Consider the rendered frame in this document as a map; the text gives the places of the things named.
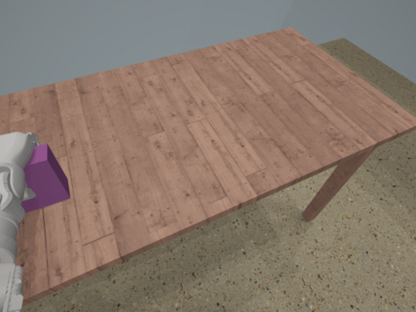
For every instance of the left robot upper arm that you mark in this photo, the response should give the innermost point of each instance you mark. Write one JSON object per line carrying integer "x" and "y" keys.
{"x": 11, "y": 287}

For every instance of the table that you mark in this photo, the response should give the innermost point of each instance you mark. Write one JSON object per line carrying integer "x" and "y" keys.
{"x": 157, "y": 149}

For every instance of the sponge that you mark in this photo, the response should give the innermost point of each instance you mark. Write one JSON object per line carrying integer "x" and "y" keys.
{"x": 46, "y": 178}

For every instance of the robot left hand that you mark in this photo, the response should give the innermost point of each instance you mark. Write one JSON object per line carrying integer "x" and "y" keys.
{"x": 17, "y": 148}

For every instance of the robot left forearm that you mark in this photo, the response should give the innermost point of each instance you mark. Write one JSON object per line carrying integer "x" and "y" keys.
{"x": 12, "y": 189}

